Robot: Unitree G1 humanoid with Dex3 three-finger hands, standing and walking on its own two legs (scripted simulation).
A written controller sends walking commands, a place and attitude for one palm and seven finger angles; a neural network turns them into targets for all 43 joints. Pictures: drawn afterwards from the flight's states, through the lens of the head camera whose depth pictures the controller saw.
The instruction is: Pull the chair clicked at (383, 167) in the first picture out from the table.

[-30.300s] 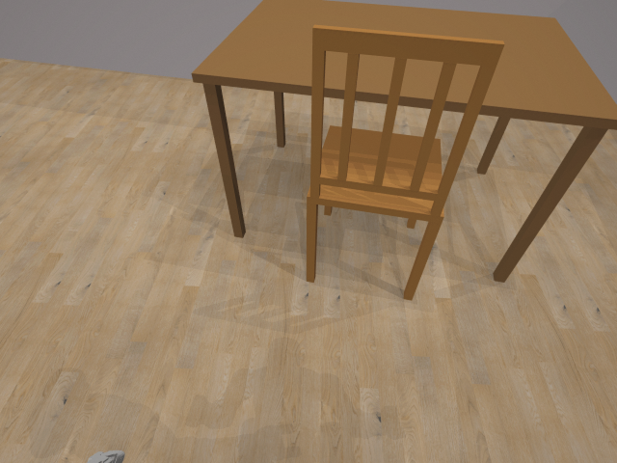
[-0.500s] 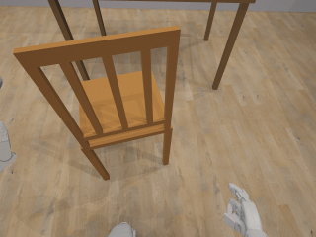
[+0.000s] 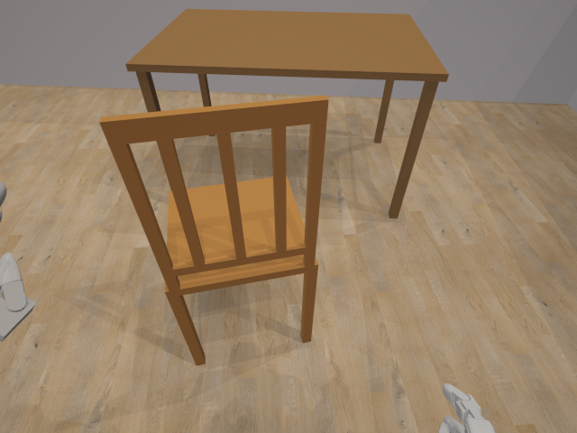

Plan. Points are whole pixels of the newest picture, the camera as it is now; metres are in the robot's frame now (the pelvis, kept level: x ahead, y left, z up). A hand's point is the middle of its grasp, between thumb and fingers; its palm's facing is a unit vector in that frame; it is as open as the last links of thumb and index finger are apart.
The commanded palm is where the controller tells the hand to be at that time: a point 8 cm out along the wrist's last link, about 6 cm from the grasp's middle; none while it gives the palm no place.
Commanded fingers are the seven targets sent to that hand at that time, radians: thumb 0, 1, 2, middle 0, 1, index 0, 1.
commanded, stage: stop stepping back and stand still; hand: left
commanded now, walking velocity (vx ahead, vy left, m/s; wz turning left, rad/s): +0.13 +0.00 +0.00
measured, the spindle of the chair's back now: (233, 203) +0.59 +0.17 -0.04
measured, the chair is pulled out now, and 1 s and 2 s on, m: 0.60 0.60 0.60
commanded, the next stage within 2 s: let the arm hang, fingers relaxed in 0.14 s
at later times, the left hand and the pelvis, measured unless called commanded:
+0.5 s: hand out of the picture +0.12 +0.17 -0.15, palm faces -0.01 -0.99 -0.15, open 7.4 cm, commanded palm none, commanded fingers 0.00 0.90 0.90 -0.20 -0.30 -0.20 -0.30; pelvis +0.01 +0.01 +0.00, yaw +0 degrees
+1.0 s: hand out of the picture +0.02 +0.18 -0.16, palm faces +0.03 -0.97 -0.22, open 7.3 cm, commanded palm none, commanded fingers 0.00 0.90 0.90 -0.20 -0.30 -0.20 -0.30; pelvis +0.02 +0.00 +0.01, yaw +0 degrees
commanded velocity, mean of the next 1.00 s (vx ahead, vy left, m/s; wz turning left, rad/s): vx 0.01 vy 0.00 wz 0.00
